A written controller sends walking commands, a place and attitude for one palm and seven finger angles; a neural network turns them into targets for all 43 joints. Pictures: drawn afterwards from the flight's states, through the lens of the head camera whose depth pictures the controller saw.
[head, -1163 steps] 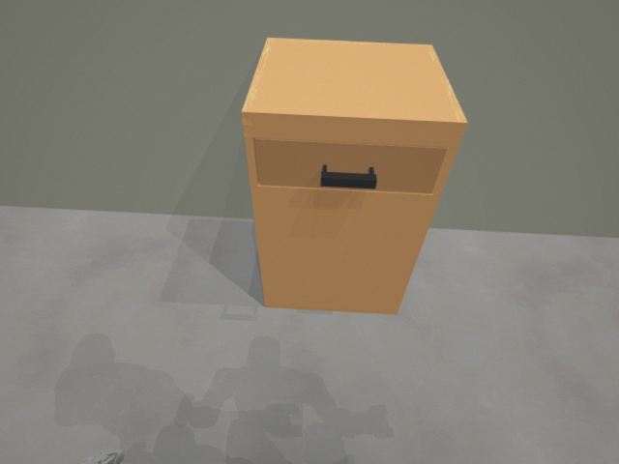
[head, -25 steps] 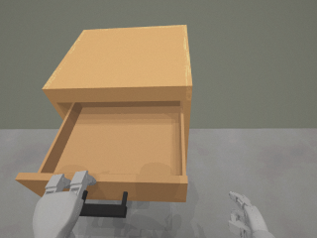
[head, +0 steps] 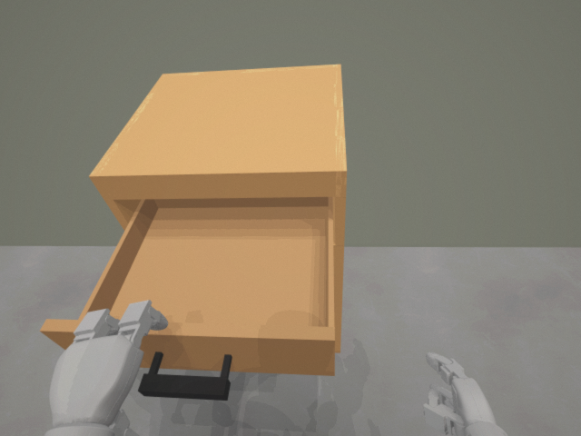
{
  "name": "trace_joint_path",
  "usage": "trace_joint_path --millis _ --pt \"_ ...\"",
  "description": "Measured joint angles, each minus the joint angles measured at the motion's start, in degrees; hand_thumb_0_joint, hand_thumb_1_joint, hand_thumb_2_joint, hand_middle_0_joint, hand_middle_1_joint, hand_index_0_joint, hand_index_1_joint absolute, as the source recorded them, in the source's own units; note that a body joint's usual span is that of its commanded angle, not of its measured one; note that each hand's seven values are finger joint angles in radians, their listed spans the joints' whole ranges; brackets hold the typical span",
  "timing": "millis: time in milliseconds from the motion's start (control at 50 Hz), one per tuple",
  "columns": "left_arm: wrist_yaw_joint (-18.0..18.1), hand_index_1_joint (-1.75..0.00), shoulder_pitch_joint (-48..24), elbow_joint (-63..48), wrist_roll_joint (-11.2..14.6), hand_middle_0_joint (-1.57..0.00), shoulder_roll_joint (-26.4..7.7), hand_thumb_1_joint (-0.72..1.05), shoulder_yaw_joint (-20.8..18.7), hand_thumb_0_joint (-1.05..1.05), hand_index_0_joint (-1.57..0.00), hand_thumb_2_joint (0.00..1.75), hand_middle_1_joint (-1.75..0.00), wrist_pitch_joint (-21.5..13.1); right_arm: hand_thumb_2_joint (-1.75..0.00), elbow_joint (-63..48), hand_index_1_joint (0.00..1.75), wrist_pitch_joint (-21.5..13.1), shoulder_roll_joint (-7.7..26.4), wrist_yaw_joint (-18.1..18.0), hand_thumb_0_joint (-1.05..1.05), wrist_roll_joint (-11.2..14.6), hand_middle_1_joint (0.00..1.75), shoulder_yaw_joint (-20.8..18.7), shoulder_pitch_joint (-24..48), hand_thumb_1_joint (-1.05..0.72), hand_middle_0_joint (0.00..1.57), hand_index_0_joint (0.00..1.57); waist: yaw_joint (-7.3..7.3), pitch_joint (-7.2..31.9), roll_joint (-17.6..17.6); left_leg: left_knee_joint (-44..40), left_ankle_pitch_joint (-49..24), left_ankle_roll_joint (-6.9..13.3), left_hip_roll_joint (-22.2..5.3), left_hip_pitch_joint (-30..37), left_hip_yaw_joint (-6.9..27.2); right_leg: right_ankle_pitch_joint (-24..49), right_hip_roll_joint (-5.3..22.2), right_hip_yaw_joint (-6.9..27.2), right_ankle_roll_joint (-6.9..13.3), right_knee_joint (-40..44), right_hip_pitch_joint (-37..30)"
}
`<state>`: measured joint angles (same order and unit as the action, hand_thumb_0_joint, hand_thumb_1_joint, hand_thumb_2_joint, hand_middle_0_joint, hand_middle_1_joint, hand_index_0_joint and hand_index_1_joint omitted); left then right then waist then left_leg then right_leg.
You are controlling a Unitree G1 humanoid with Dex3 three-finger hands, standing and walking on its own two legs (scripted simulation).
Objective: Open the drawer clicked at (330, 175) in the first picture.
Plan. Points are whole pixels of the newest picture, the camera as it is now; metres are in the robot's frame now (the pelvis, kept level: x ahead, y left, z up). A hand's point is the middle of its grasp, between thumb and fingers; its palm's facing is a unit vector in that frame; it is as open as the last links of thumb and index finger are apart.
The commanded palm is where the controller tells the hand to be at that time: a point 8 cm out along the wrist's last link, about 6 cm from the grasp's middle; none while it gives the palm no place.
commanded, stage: lift the hand off the handle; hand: left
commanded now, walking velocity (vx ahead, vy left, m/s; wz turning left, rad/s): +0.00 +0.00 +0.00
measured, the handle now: (188, 372) +0.22 +0.21 -0.07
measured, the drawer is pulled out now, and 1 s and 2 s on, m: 0.29 0.29 0.29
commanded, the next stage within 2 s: draw the hand back to the body in 0.38 s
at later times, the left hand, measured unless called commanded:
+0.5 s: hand (132, 366) +0.18 +0.22 +0.06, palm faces +0.02 -0.19 -0.98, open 13.8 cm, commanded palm +0.16 +0.22 +0.13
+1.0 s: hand (85, 351) +0.18 +0.27 +0.10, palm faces +0.07 -0.10 -0.99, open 13.8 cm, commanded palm +0.15 +0.26 +0.16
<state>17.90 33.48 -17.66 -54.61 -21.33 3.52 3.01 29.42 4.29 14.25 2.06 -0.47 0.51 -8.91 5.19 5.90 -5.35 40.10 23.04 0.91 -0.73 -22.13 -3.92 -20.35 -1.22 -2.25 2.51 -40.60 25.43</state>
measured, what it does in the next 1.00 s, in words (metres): stands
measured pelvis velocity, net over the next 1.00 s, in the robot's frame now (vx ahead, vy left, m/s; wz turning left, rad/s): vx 0.02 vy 0.03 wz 0.01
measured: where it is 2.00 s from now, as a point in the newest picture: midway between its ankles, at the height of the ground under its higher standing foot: outside the picture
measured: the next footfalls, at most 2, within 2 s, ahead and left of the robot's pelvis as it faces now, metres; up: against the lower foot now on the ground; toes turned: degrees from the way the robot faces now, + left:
none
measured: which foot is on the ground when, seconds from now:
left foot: down 0.00-1.00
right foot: down 0.00-1.00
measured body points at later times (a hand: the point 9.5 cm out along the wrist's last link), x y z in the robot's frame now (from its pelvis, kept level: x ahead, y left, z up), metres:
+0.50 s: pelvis +0.01 +0.02 +0.01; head +0.02 -0.02 +0.46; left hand +0.17 +0.23 +0.12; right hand +0.23 -0.18 -0.08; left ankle -0.03 +0.11 -0.72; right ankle +0.00 -0.09 -0.72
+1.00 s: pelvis +0.02 +0.03 +0.01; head +0.03 +0.00 +0.46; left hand +0.17 +0.27 +0.15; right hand +0.24 -0.16 -0.07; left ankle -0.03 +0.11 -0.72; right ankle +0.00 -0.09 -0.72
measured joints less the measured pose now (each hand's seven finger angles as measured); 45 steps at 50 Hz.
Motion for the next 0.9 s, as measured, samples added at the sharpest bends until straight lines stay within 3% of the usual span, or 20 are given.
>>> trace_joint_path --millis 200,280,360,500,600,700,780,900 --pt "-1.4 -1.2 -1.6 -1.4 -1.1 -0.33 -2.5 -0.49 -1.0 0.0 -0.32 0.3 -1.2 -3.3 -0.9 0.5 0.3 0.0 0.5 -0.9 0.01 -1.0 0.3 -0.4 0.7 -0.91 0.2 0.2 1.22 -1.6 0.4 -1.9 -1.0 0.0 -0.1 1.6 0.5 1.3 -0.2 -0.5 0.0 2.8 -2.2" --pt "-1.7 -1.2 -1.7 -2.5 0.5 -0.32 -2.1 -0.49 -2.3 0.0 -0.32 0.3 -1.2 -2.3 -0.9 0.6 0.3 0.1 0.1 -0.6 0.01 -0.4 0.3 -0.4 1.0 -0.91 0.2 0.2 0.73 -1.3 -0.2 -2.7 -1.1 0.2 0.0 2.4 0.4 1.6 -0.1 -0.3 -0.3 3.8 -3.1" --pt "-3.2 -1.2 -1.9 -3.4 1.4 -0.32 -0.7 -0.49 -0.9 0.0 -0.32 0.3 -1.2 -0.6 -0.9 0.5 0.3 0.3 0.1 -0.3 0.01 0.1 0.3 -0.2 1.0 -0.91 0.2 0.2 0.53 -1.1 -0.7 -3.7 -1.3 0.7 0.5 3.3 0.2 1.8 0.3 -0.1 -0.8 4.7 -3.9" --pt "-4.6 -1.2 -1.8 -3.8 -1.0 -0.32 0.0 -0.49 2.6 0.0 -0.32 0.3 -1.2 -0.6 -0.9 -0.4 0.3 0.4 -0.5 0.6 0.01 -0.1 0.3 0.6 0.7 -0.91 0.2 0.2 1.33 -1.5 0.4 -4.2 -1.4 1.2 0.8 3.4 -0.4 1.9 0.6 0.5 -1.3 4.9 -3.8" --pt "-3.1 -1.2 -1.8 -5.3 -2.3 -0.33 -1.4 -0.49 1.7 0.0 -0.32 0.3 -1.2 -1.3 -0.9 -0.5 0.3 0.4 -1.0 0.7 0.01 -0.5 0.3 0.9 0.6 -0.91 0.2 0.2 1.92 -1.5 0.4 -3.4 -0.6 1.3 0.7 3.4 -0.7 1.7 0.4 0.8 -1.5 4.7 -3.9" --pt "-2.9 -1.2 -0.8 -6.9 -0.2 -0.32 -2.3 -0.49 -1.5 0.0 -0.32 0.3 -1.2 0.2 -0.9 0.0 0.3 0.8 -1.2 1.0 0.01 0.4 0.3 1.0 0.9 -0.91 0.2 0.2 1.35 -1.1 -0.2 -3.7 -0.4 1.6 0.9 4.2 -0.6 1.5 0.6 0.8 -1.9 5.3 -4.9" --pt "-5.3 -1.2 -0.6 -8.0 1.5 -0.32 -1.9 -0.49 -1.2 0.0 -0.32 0.3 -1.2 2.4 -0.9 -0.3 0.3 1.1 -0.6 1.0 0.01 0.9 0.3 1.1 0.9 -0.91 0.2 0.2 1.22 -1.3 -0.6 -4.4 -0.7 1.9 1.3 4.9 -0.2 1.8 1.0 0.5 -2.3 6.2 -5.8" --pt "-7.1 -1.2 0.5 -9.4 1.1 -0.32 -3.8 -0.49 -0.8 0.0 -0.32 0.3 -1.2 1.0 -0.9 -1.2 0.3 1.1 0.0 0.4 0.01 0.8 0.3 1.8 0.5 -0.91 0.2 0.2 1.96 -1.8 0.0 -5.2 -1.1 2.0 1.4 5.4 -0.1 2.2 1.0 0.4 -2.4 7.2 -6.5"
